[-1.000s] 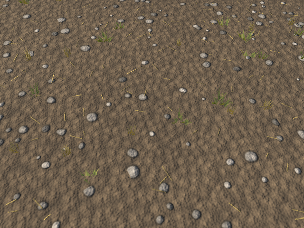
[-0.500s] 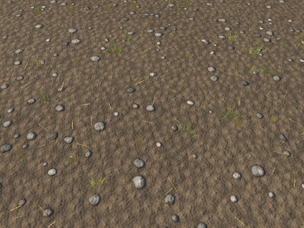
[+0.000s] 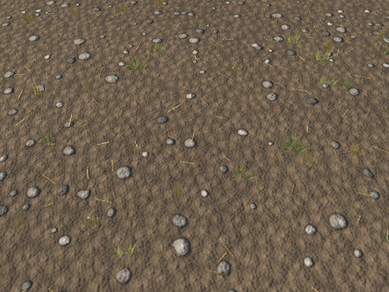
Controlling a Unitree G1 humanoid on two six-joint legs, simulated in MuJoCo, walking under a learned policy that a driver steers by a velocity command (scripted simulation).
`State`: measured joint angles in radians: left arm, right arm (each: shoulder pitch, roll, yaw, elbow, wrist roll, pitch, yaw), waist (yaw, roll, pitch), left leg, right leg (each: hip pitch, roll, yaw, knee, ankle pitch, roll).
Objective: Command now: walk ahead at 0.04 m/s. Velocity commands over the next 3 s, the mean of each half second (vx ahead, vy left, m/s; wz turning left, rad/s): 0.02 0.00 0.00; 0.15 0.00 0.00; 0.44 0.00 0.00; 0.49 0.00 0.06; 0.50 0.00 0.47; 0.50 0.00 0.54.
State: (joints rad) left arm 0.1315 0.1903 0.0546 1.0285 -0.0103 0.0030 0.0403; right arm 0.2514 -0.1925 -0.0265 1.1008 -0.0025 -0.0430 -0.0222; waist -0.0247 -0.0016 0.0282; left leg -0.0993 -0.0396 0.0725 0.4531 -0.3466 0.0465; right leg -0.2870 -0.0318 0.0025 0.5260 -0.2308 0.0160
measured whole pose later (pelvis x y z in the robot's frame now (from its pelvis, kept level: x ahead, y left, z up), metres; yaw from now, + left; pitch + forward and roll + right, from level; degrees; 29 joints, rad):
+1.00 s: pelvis +0.05 -0.04 +0.00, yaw +0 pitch +0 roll +0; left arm 0.12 0.23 0.07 1.07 -0.04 -0.08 -0.01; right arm 0.44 -0.23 -0.06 1.10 0.02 -0.06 -0.02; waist -0.04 0.03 0.01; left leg 0.00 0.03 0.05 0.37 -0.38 -0.01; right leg -0.41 -0.06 -0.07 0.66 -0.31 -0.05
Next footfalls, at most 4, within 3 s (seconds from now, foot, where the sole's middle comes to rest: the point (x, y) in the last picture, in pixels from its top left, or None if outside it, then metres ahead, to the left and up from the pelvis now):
1.04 right None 0.16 -0.17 -0.77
1.58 left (182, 287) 0.53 0.07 -0.77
2.12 right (244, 209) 0.82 -0.17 -0.77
2.66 left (161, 172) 1.01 0.16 -0.77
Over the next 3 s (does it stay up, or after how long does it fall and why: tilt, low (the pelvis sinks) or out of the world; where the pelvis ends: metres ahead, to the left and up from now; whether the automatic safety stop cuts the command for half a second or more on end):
stays up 1.05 0.10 0.01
